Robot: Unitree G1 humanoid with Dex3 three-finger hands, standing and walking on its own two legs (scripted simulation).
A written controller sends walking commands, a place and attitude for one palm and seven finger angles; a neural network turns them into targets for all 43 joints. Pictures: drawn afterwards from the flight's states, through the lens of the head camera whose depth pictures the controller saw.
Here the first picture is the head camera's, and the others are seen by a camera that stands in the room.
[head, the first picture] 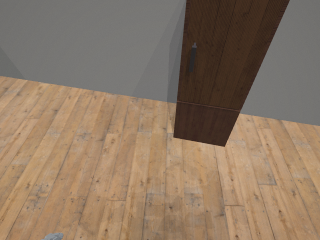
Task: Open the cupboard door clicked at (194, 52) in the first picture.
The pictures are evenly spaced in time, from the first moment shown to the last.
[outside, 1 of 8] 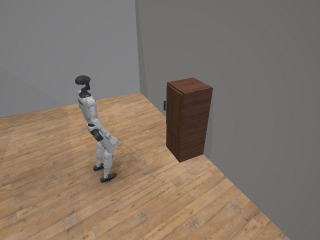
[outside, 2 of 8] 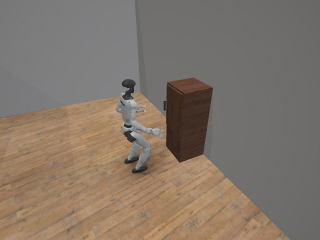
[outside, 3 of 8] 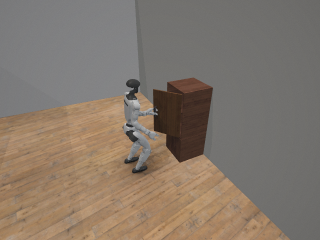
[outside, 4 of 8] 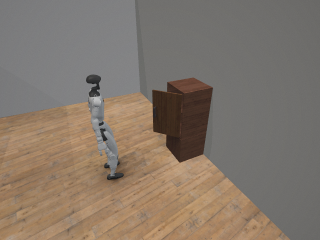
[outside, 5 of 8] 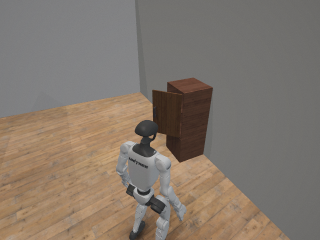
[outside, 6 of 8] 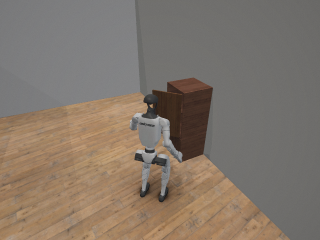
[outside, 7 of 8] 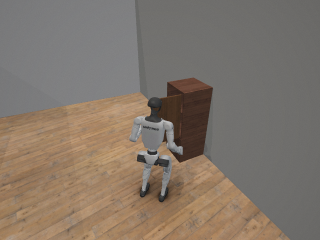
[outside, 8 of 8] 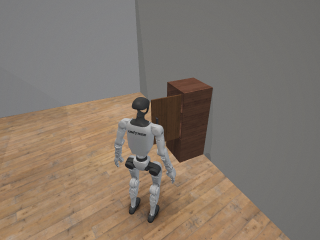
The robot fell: no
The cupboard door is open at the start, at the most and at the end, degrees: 0 88 87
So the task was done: yes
